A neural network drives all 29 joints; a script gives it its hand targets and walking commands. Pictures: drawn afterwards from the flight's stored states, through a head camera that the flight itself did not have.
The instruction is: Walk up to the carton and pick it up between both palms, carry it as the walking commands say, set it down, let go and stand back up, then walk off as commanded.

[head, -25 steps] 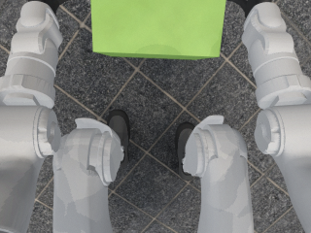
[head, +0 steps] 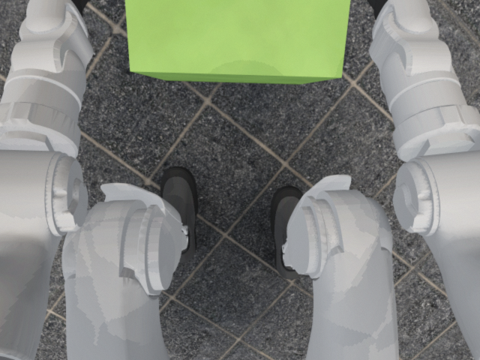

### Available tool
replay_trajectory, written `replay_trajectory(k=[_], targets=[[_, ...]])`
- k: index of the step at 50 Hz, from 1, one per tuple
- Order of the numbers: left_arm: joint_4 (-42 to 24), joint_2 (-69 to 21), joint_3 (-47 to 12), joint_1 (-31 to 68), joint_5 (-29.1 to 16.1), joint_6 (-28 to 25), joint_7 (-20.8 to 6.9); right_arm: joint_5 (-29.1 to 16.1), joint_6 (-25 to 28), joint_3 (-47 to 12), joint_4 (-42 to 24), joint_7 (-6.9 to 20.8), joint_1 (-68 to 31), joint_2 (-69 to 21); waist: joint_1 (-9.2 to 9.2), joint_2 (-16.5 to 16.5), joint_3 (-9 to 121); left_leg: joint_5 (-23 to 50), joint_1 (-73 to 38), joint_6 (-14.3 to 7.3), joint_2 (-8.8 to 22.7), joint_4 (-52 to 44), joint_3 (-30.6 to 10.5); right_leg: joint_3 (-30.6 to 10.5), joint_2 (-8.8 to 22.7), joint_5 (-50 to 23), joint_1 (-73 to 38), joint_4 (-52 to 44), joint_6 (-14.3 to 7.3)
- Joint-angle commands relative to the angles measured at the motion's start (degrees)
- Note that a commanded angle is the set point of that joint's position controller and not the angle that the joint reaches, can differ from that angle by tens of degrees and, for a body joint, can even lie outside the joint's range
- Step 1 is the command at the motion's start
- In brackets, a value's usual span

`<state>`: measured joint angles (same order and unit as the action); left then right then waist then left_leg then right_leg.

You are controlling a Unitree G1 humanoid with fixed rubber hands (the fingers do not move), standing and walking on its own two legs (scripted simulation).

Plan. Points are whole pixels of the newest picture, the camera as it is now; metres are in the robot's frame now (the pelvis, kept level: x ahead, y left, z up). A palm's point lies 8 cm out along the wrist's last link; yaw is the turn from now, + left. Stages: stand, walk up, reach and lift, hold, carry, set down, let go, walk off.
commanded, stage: reach and lift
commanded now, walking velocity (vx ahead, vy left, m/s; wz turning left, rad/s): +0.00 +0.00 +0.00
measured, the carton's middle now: out of the picture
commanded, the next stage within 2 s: none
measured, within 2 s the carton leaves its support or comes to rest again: leaves its support in 1.24 s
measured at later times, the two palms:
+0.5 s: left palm out of the picture +0.54 +0.18 -0.18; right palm out of the picture +0.54 -0.16 -0.17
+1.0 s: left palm out of the picture +0.54 +0.19 -0.18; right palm out of the picture +0.54 -0.16 -0.17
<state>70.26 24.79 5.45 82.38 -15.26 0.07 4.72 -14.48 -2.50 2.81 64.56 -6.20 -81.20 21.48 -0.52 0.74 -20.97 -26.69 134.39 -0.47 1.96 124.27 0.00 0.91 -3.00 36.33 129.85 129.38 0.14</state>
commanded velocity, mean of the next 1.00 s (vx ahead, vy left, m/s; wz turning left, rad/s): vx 0.00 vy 0.00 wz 0.00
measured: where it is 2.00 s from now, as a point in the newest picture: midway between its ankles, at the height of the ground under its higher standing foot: (235, 238)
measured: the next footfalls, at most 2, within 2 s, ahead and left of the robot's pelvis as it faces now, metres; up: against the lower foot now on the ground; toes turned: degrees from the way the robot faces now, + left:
none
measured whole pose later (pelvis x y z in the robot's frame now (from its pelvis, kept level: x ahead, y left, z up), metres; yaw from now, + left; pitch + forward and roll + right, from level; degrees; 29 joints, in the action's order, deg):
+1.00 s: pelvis +0.00 +0.00 -0.01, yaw -1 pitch +35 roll +0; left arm 71.8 21.4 6.4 87.4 -10.2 4.4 4.5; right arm -12.0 -5.7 5.0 66.7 -5.6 -84.7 18.7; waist -1.0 1.6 -22.3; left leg -26.8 133.8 -0.7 2.3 125.8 -0.4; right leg 1.3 -3.5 36.0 129.3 130.5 -0.1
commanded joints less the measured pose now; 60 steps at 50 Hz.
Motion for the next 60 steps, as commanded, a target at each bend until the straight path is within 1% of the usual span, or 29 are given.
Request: replay_trajectory(k=[1,6,12,22,27,29,32,34,36,38,39,44,49,54,56,60], targets=[[-4.64,6.54,0.31,13.44,-0.07,-1.02,0.13,-0.2,0.95,0.46,-4.48,0.04,-14.19,5.75,-1.04,-0.14,65.37,15.08,-40.63,1.17,-0.8,-4.74,-0.67,-1.25,1.66,-16.03,-22.38,-13.52,2.19],[-4.2,5.65,-0.51,15.19,-0.32,-0.97,0.42,-0.37,1.0,0.0,-3.92,-0.11,-16.18,5.36,-0.82,-0.15,65.28,14.05,-41.28,1.16,-1.08,-5.24,-0.79,-1.04,1.41,-14.91,-22.46,-13.87,2.16],[-3.56,3.73,-1.35,16.28,0.0,-1.16,0.93,-0.16,1.4,-0.67,-3.04,-0.5,-17.19,3.65,-0.57,-0.32,65.55,14.64,-42.53,1.18,-1.68,-5.52,-0.93,-0.9,0.83,-15.2,-22.48,-14.04,2.16],[-2.45,-0.92,-1.83,16.21,1.6,-1.86,1.66,-2.24,2.34,-4.78,-4.19,-0.19,-19.78,-2.75,-3.61,0.83,66.0,16.73,-43.64,0.68,-2.5,-6.11,-0.81,-1.17,-0.28,-16.9,-22.71,-14.09,2.47],[-3.42,-5.56,-4.6,18.16,0.2,-2.19,0.76,-3.34,2.77,-7.31,-4.91,0.29,-21.46,-7.27,-3.25,0.9,65.69,16.49,-42.61,0.59,-2.82,-6.31,-0.4,-1.43,-0.59,-17.64,-23.96,-14.54,2.23],[-3.77,-7.82,-5.69,19.25,-0.23,-2.23,0.17,-3.52,2.88,-8.12,-5.14,0.72,-22.31,-9.61,-3.21,1.03,65.73,16.32,-42.2,0.56,-2.94,-6.31,-0.27,-1.48,-0.71,-17.88,-24.52,-14.57,2.08],[-4.36,-15.49,-8.22,22.94,-0.72,-1.88,-1.74,-3.66,2.72,-9.79,-5.76,2.4,-25.56,-17.58,-3.25,0.95,65.86,16.0,-41.36,0.39,-3.26,-6.04,-0.09,-1.63,-1.14,-18.2,-24.89,-14.39,1.75],[-4.74,-23.14,-9.93,26.11,-0.53,-1.33,-3.75,-3.34,2.38,-10.8,-6.48,4.35,-28.77,-25.25,-3.54,0.73,65.31,15.53,-40.64,0.2,-3.56,-5.77,0.03,-1.71,-1.57,-18.02,-24.55,-14.12,1.45],[-5.49,-32.44,-11.02,29.11,0.27,-0.45,-6.41,-2.62,1.65,-11.81,-7.52,7.06,-32.62,-34.39,-3.73,0.68,63.99,14.71,-39.7,-0.09,-3.94,-5.52,0.25,-1.61,-2.1,-17.35,-23.79,-13.77,1.2],[-6.41,-39.63,-10.8,30.98,1.61,0.61,-8.72,-1.49,0.71,-11.97,-7.94,9.57,-34.53,-41.43,-3.73,0.79,61.84,13.75,-38.67,-0.46,-4.29,-5.29,0.5,-1.38,-2.62,-16.47,-22.49,-13.35,1.0],[-6.82,-41.81,-10.21,31.25,2.32,1.13,-9.58,-0.91,0.25,-11.67,-8.0,10.57,-34.7,-43.47,-3.66,0.77,60.99,13.53,-38.39,-0.62,-4.44,-5.11,0.67,-1.23,-2.82,-16.27,-21.81,-13.13,0.88],[-8.61,-48.9,-8.62,30.91,4.21,3.52,-12.78,0.55,-1.78,-10.67,-9.53,14.26,-34.58,-50.81,-4.12,0.58,59.64,14.12,-37.81,-1.09,-4.87,-4.01,1.36,-0.55,-3.46,-16.32,-19.34,-12.2,0.46],[-9.68,-53.04,-8.49,29.38,3.75,4.85,-14.31,0.99,-3.01,-10.39,-11.77,15.82,-33.86,-53.83,-3.75,0.91,59.12,15.18,-37.74,-1.37,-5.14,-3.3,1.25,-0.06,-3.55,-16.44,-18.02,-11.79,0.2],[-11.7,-54.63,-9.35,29.69,2.58,5.22,-14.72,1.32,-3.59,-10.46,-13.91,16.07,-33.67,-54.85,-3.17,0.99,60.7,16.22,-38.36,-1.45,-5.37,-2.98,1.07,0.25,-3.51,-17.1,-18.67,-11.64,0.03],[-13.55,-55.33,-10.46,30.69,1.6,5.2,-14.61,1.06,-3.7,-11.17,-15.74,15.91,-34.56,-55.43,-2.88,0.95,64.12,17.56,-40.19,-1.35,-5.57,-2.79,1.16,0.45,-3.57,-18.3,-20.44,-11.51,0.03],[-18.64,-56.92,-13.31,33.81,-1.07,5.09,-14.05,0.1,-3.75,-12.89,-20.75,15.1,-37.07,-56.6,-1.89,0.8,75.02,21.13,-45.11,-1.05,-6.16,-2.34,1.63,1.05,-3.77,-21.99,-25.85,-11.35,0.11]])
